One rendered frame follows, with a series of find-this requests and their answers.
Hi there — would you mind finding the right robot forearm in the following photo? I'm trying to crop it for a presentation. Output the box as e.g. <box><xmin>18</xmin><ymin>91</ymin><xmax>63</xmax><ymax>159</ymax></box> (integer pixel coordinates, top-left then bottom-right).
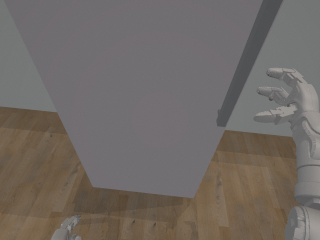
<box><xmin>290</xmin><ymin>111</ymin><xmax>320</xmax><ymax>211</ymax></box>

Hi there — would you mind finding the left robot hand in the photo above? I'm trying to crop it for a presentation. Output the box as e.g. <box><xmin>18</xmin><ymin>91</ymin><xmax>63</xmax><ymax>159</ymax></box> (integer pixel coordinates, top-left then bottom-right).
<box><xmin>51</xmin><ymin>214</ymin><xmax>82</xmax><ymax>240</ymax></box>

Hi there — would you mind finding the right robot hand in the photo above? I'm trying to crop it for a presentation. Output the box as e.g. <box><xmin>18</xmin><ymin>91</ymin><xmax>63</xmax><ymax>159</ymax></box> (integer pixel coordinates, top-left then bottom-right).
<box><xmin>253</xmin><ymin>68</ymin><xmax>319</xmax><ymax>125</ymax></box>

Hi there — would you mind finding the handle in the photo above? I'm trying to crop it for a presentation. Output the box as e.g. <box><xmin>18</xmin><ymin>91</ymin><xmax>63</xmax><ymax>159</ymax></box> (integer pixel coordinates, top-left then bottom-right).
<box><xmin>216</xmin><ymin>0</ymin><xmax>283</xmax><ymax>127</ymax></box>

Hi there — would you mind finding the right robot upper arm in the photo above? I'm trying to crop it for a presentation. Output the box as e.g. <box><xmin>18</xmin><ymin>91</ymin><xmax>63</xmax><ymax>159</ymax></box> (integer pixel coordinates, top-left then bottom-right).
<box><xmin>284</xmin><ymin>206</ymin><xmax>320</xmax><ymax>240</ymax></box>

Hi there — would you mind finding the fridge door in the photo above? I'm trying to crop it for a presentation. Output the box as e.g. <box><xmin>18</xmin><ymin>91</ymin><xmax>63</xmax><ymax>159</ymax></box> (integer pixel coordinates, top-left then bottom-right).
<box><xmin>4</xmin><ymin>0</ymin><xmax>285</xmax><ymax>199</ymax></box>

